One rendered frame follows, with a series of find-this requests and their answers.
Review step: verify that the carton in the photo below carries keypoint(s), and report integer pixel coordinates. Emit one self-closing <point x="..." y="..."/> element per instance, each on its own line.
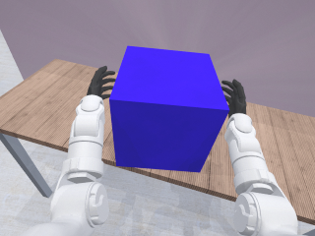
<point x="167" y="108"/>

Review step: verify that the robot left hand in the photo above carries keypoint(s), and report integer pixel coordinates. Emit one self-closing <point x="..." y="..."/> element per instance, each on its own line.
<point x="97" y="82"/>

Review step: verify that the right robot forearm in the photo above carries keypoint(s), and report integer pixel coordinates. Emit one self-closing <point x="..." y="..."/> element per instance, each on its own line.
<point x="251" y="173"/>

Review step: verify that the robot right hand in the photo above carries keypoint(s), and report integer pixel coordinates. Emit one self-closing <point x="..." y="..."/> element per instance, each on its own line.
<point x="237" y="100"/>

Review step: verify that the right robot upper arm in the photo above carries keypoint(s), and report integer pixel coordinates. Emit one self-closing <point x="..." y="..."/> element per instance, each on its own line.
<point x="257" y="214"/>

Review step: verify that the left robot upper arm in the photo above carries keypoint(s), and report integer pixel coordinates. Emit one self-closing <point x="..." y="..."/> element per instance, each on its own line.
<point x="76" y="210"/>

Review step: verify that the table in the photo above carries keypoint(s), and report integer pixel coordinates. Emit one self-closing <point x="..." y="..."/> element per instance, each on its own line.
<point x="42" y="108"/>

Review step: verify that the left robot forearm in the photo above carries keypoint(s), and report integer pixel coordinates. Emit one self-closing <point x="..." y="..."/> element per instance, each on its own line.
<point x="84" y="158"/>

